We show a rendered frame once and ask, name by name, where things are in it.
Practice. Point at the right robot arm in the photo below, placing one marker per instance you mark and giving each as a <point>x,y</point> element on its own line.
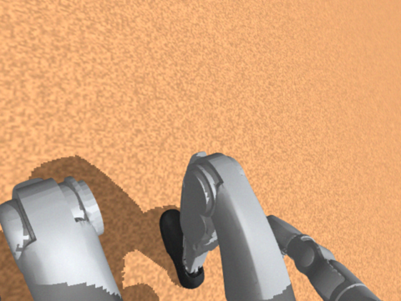
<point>331,279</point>

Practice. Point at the right robot hand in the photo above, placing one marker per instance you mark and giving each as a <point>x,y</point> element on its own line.
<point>283,232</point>

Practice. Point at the right robot foot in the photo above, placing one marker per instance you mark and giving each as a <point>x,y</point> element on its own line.
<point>172,236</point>

